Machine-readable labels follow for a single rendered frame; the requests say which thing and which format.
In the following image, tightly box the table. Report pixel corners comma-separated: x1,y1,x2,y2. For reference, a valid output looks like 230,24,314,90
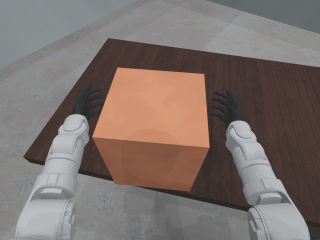
23,38,320,240

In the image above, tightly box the right robot forearm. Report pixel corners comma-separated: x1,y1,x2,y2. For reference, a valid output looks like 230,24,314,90
225,120,310,240

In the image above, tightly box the left robot upper arm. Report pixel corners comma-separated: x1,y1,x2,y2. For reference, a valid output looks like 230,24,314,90
7,199,77,240

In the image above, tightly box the right robot upper arm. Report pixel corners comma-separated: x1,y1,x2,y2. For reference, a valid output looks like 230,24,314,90
247,203,309,240

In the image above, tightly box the carton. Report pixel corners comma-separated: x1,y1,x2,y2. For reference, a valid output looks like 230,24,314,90
92,67,210,192

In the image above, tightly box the robot left hand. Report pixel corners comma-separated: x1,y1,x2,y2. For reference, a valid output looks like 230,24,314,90
71,84,104,122

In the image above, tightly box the left robot forearm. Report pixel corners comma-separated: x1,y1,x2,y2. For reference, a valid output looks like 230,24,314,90
14,114,90,238

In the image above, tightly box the robot right hand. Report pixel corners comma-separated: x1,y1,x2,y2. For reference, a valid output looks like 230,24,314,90
211,89,243,129

